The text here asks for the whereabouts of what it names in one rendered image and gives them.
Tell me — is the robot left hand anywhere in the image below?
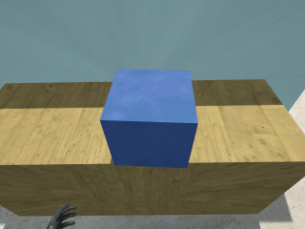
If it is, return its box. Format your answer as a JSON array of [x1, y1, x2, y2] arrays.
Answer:
[[46, 202, 77, 229]]

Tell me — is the pedestal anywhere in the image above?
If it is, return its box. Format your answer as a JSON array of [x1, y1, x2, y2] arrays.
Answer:
[[0, 79, 305, 217]]

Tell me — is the carton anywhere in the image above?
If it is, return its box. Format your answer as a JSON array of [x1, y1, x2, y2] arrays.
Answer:
[[100, 69, 198, 169]]

